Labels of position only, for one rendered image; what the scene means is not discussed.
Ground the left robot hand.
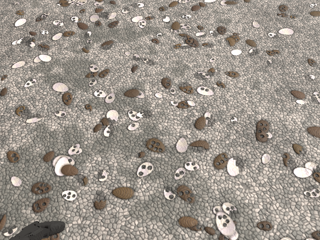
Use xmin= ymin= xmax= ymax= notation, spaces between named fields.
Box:
xmin=9 ymin=221 xmax=65 ymax=240

